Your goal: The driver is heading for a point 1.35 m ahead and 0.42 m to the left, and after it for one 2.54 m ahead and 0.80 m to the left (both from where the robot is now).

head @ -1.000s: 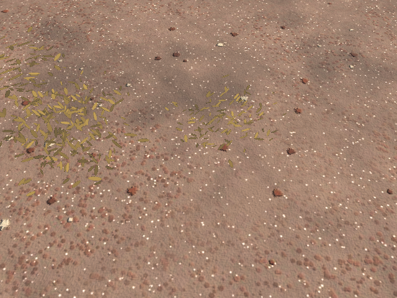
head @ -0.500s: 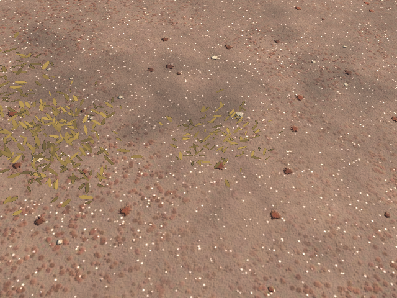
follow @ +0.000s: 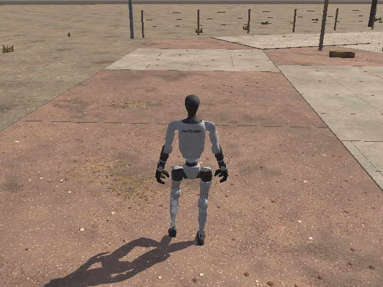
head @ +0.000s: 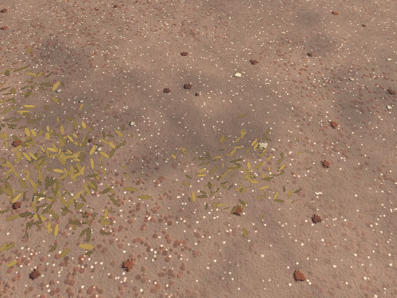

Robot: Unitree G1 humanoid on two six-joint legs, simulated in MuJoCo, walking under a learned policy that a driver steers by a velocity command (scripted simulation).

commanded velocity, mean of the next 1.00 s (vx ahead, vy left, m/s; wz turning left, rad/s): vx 0.50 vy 0.00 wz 0.03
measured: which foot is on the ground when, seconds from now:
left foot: up 0.00-0.30, down 0.32-0.88, up 0.90-1.00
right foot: down 0.00-0.34, up 0.36-0.86, down 0.88-1.00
